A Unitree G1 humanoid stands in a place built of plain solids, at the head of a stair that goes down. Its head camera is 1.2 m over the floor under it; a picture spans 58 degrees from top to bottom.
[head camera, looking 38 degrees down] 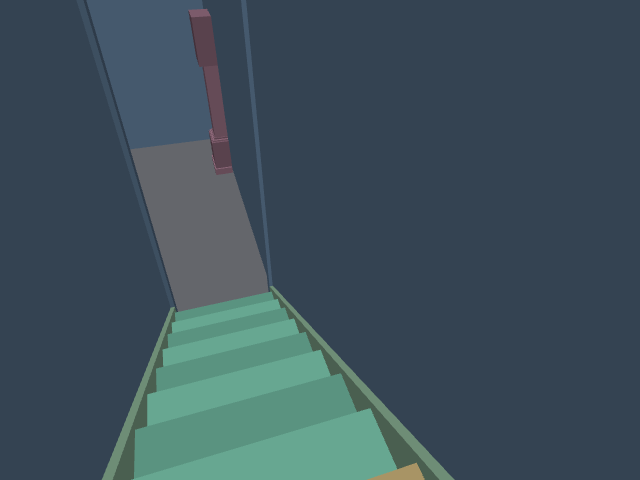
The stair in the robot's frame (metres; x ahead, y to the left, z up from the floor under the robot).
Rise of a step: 0.19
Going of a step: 0.29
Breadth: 0.83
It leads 18 degrees to the left of straight ahead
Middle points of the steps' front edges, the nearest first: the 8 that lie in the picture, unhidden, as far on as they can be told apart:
0.70 0.22 -0.19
0.98 0.31 -0.38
1.25 0.39 -0.57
1.52 0.48 -0.76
1.80 0.57 -0.95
2.07 0.65 -1.14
2.34 0.74 -1.33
2.62 0.82 -1.52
